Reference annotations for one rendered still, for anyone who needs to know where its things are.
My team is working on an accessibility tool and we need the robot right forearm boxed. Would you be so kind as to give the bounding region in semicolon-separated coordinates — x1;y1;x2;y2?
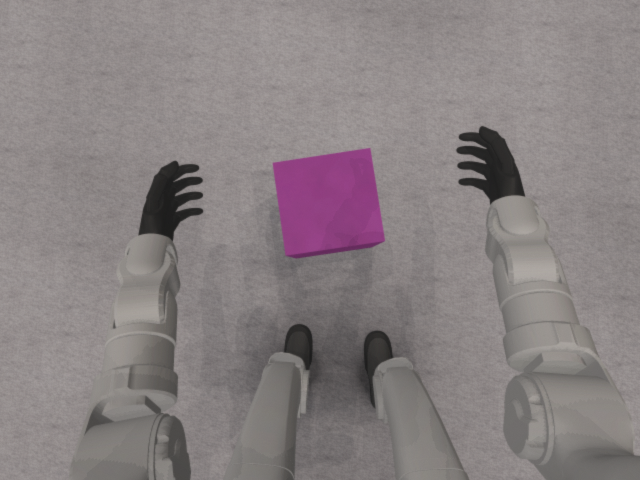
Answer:
485;195;635;452

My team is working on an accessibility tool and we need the robot right upper arm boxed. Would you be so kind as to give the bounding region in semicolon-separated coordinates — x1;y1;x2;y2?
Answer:
503;371;640;480

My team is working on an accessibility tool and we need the robot left upper arm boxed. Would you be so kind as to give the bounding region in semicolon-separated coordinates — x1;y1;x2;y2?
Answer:
72;413;191;480

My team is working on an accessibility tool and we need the robot left thigh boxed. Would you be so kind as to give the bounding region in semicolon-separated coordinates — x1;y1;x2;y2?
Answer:
223;361;309;480

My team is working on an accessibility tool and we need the robot left forearm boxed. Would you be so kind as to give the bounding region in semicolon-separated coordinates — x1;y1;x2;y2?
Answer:
69;233;180;480

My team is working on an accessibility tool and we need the robot left hand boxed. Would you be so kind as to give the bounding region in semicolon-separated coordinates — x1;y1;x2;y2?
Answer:
138;161;203;241

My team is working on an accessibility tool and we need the robot right hand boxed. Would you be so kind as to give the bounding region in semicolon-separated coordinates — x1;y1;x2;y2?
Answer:
456;126;525;205

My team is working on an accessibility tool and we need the carton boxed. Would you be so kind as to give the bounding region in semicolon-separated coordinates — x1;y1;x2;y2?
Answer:
273;148;385;258

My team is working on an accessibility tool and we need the left robot shin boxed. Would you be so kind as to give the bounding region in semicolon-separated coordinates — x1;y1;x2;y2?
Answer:
261;352;306;379

